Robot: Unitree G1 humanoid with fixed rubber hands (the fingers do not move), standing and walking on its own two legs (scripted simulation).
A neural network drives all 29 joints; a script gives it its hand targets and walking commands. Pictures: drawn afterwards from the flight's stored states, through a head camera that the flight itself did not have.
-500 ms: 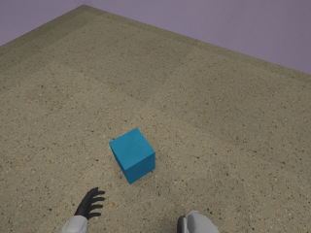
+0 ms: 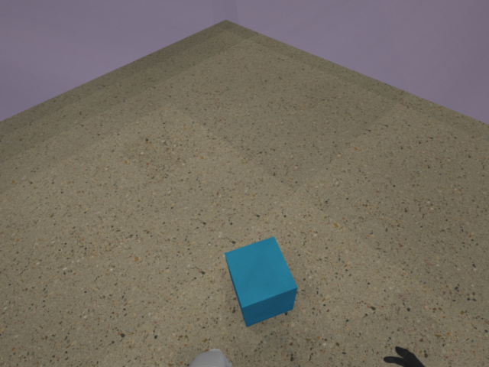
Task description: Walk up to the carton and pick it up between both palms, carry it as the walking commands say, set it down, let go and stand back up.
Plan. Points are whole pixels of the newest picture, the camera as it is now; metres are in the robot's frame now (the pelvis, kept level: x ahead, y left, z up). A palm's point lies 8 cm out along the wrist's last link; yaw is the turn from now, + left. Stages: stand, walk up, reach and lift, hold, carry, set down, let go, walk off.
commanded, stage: walk up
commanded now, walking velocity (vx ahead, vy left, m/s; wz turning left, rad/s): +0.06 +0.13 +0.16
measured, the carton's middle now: (260, 282) +0.50 +0.05 -0.65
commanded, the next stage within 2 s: none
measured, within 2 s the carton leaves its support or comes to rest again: neither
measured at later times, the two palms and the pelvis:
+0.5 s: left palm out of the picture +0.03 +0.27 -0.14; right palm out of the picture +0.06 -0.19 -0.14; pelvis +0.00 +0.05 +0.00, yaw +0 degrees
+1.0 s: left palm out of the picture -0.07 +0.16 -0.13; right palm (461, 339) +0.21 -0.32 -0.10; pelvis +0.02 -0.08 +0.00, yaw +16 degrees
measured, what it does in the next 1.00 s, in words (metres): steps on the spot, turning left: left foot, then right foot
